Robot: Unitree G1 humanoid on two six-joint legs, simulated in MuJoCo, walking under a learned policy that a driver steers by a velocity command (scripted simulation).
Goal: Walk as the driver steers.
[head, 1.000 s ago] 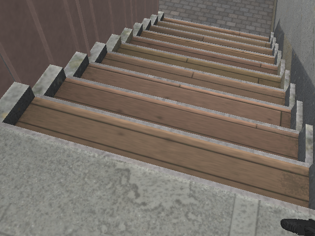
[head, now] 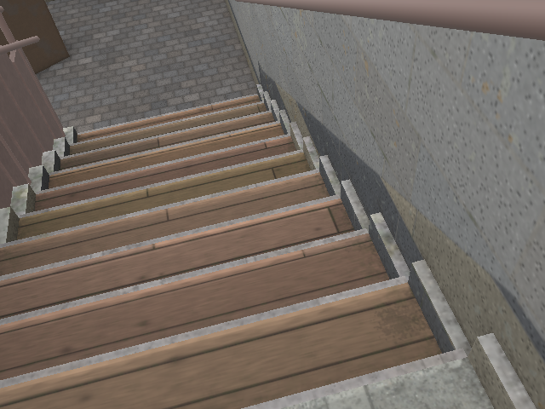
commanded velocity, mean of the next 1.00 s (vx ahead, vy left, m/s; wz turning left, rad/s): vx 0.47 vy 0.00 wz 0.35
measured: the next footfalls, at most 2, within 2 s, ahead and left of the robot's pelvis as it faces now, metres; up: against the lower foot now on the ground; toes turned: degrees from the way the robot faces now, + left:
left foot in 0.28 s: +0.34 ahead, +0.15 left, +0.00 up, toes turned +7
right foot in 0.92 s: +0.74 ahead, -0.02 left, -0.16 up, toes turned +29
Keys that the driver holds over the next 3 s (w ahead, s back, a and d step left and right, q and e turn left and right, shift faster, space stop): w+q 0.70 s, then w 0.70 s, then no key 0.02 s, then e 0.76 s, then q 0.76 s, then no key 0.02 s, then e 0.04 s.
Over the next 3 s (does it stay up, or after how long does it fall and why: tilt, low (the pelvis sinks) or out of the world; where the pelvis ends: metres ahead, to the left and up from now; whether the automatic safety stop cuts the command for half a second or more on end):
stays up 0.97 0.28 -0.33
